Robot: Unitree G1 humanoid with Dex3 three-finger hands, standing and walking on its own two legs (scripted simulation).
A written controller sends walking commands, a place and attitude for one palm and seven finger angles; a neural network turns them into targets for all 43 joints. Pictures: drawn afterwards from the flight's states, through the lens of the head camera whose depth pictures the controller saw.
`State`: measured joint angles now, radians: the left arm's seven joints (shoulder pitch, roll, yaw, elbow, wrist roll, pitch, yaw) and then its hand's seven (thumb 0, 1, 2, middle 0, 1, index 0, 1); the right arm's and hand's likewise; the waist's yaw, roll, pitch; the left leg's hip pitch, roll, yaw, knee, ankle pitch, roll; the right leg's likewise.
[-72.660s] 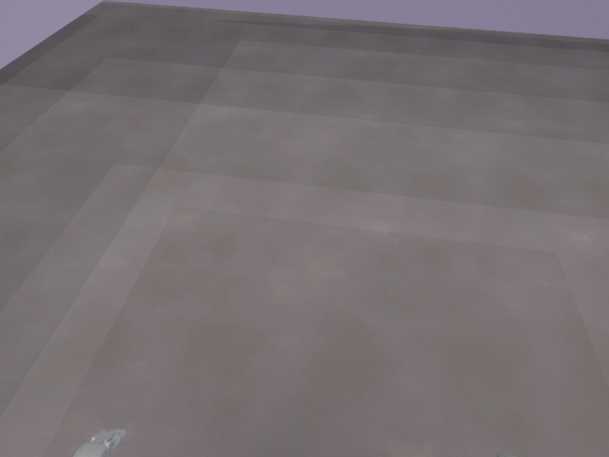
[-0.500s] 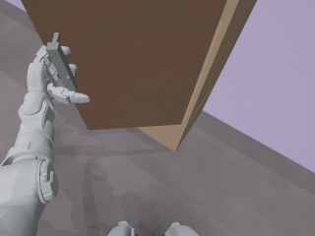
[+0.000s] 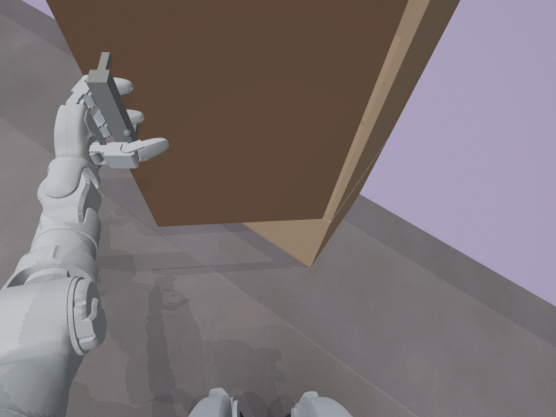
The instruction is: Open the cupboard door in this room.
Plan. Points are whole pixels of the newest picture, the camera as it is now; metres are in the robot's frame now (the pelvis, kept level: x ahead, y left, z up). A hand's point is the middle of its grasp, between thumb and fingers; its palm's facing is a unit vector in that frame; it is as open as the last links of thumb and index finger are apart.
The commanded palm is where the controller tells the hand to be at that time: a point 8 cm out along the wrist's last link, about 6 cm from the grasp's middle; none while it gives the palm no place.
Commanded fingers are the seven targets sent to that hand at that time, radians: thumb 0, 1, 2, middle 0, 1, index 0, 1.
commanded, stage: close the thumb around the handle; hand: left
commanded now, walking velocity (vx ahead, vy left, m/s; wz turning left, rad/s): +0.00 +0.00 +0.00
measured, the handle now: (119, 108) +0.54 +0.21 +0.09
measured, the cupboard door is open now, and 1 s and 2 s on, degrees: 40 61 79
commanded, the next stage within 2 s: pull the door open along its arc in 0.38 s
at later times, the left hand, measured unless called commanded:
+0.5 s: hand (131, 136) +0.49 +0.18 +0.09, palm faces +0.05 -1.00 +0.01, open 5.8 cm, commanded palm +0.46 +0.23 +0.09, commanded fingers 0.00 0.90 0.90 -0.40 -1.35 -0.40 -1.35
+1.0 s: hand (153, 221) +0.35 +0.14 +0.09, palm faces +0.08 -0.99 +0.08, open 6.4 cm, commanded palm +0.30 +0.21 +0.09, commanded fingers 0.00 0.90 0.90 -0.40 -1.35 -0.40 -1.35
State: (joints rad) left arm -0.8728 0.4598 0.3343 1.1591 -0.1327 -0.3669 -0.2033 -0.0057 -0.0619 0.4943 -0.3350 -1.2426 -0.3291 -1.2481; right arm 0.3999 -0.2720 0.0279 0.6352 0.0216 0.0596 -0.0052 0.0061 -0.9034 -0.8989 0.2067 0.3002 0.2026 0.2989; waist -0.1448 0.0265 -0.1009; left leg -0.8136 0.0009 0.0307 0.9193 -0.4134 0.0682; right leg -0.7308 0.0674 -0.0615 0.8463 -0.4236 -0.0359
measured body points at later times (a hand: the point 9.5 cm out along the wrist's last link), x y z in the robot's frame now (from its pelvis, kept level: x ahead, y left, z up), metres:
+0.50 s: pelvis +0.00 +0.00 +0.00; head +0.10 +0.02 +0.44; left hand +0.48 +0.24 +0.09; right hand +0.01 -0.27 -0.11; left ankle +0.01 +0.07 -0.69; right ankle -0.01 -0.10 -0.69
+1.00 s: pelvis +0.01 +0.00 +0.02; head +0.04 -0.01 +0.46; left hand +0.34 +0.19 +0.09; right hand +0.12 -0.25 -0.09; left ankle +0.01 +0.07 -0.69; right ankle -0.01 -0.10 -0.69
